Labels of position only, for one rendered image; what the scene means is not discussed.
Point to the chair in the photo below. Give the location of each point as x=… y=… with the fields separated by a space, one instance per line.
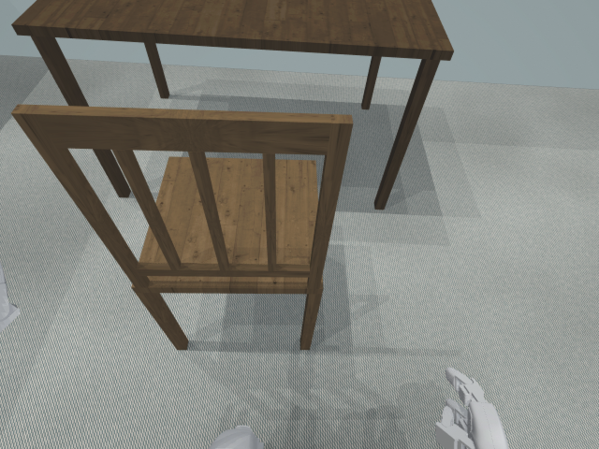
x=219 y=225

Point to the right robot hand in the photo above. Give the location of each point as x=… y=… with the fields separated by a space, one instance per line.
x=478 y=428

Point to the table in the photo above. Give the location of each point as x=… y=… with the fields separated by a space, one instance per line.
x=376 y=28

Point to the left robot thigh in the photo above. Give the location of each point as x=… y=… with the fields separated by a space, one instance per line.
x=237 y=439

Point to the left robot hand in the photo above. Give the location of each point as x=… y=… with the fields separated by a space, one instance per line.
x=7 y=311

